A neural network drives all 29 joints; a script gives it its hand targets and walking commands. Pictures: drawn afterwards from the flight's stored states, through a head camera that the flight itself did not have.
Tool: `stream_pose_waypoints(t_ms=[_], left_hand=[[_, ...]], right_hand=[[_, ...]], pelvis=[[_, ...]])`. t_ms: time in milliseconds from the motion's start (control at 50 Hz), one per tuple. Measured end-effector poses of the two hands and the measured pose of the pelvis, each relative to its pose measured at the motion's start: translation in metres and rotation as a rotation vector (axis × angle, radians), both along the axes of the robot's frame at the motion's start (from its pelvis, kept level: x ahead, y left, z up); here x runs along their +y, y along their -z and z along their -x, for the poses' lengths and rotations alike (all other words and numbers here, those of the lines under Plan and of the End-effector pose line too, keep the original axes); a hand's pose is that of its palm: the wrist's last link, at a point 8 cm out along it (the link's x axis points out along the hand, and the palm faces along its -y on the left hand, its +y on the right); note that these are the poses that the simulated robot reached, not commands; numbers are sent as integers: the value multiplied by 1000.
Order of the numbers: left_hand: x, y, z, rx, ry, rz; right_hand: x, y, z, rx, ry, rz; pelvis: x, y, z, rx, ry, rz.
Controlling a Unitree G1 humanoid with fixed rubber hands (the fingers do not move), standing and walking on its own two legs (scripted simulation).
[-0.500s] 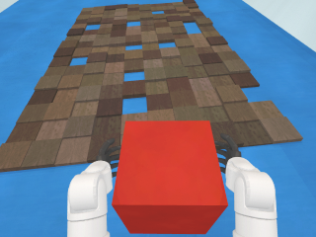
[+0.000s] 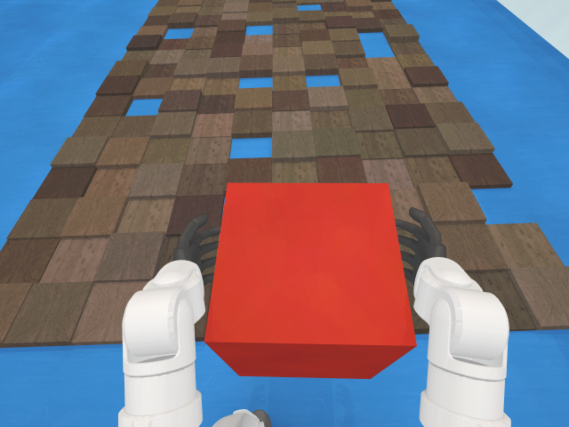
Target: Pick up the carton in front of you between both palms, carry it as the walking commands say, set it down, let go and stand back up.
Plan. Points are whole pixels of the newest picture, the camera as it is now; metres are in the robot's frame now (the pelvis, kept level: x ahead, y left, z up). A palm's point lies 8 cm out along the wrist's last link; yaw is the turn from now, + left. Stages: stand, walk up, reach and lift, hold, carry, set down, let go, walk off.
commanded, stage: carry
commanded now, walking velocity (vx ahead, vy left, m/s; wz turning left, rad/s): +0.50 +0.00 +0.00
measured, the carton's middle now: (305, 290) +0.30 +0.00 +0.02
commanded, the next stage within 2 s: none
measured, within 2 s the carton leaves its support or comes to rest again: neither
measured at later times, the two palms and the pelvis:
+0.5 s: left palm (248, 90) +0.70 +0.13 +0.11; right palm (395, 91) +0.70 -0.17 +0.11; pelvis +0.33 +0.00 -0.02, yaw -1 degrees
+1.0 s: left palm (261, 32) +1.04 +0.13 +0.09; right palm (372, 35) +1.01 -0.17 +0.09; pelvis +0.66 +0.02 +0.02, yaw -2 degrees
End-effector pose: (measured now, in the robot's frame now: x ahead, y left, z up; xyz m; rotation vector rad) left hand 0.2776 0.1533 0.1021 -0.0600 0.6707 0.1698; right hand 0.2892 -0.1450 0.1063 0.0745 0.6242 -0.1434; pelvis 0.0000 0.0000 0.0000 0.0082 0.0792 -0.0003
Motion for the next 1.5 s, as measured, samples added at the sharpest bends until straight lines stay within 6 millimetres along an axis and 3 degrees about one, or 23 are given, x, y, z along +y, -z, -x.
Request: stream_pose_waypoints(t_ms=[80, 180, 260, 420, 500, 540, 680, 800, 880, 960, 1040, 1100, 1260, 1380, 1500], left_hand=[[9, 12, -84, -12, 65, -21], [5, 25, -164, 124, 135, -40], [-4, 23, -225, 149, 164, -42], [-21, -1, -361, 45, 141, -58], [-27, -5, -427, 20, 102, -76], [-26, 0, -450, 46, 81, -85], [-1, 10, -519, 133, -21, -46], [13, 7, -620, 59, -24, -23], [7, 17, -692, 66, 57, -17], [-13, 17, -742, 131, 130, -24], [-31, 4, -790, 117, 168, -15], [-40, -13, -826, 65, 169, -3], [-47, -74, -937, -81, 113, -56], [-28, -91, -996, 9, 24, -59], [-6, -89, -1050, 70, -61, -19]], right_hand=[[9, 7, -73, -10, 16, 50], [5, 23, -136, 129, 42, 75], [-3, 21, -189, 156, 67, 70], [-21, -3, -333, 51, 49, 60], [-28, -3, -411, 23, 13, 49], [-26, 2, -443, 48, -10, 37], [0, 11, -539, 132, -75, 14], [13, 12, -629, 60, -45, 7], [5, 17, -677, 70, 12, 54], [-13, 20, -705, 139, 80, 49], [-30, 3, -741, 125, 137, 31], [-39, -18, -778, 72, 150, 27], [-47, -77, -914, -74, 60, 33], [-28, -96, -1003, 11, -35, 29], [-5, -91, -1072, 71, -62, 9]], pelvis=[[15, 21, -60, -18, 20, -13], [25, 8, -113, 3, 41, 0], [27, -2, -156, 13, 38, 13], [11, 3, -264, 22, 29, 11], [-5, 19, -327, 27, 12, 17], [-8, 16, -350, 30, 10, 22], [-15, -2, -441, 42, 13, -21], [0, 8, -538, 34, 20, -10], [12, 10, -596, 14, 26, -15], [20, -8, -640, 23, 31, 8], [22, -21, -685, 27, 39, 28], [17, -27, -722, 28, 40, 31], [-12, -21, -839, 4, 30, 42], [-27, -41, -909, 17, 13, 15], [-25, -55, -987, 30, -2, -9]])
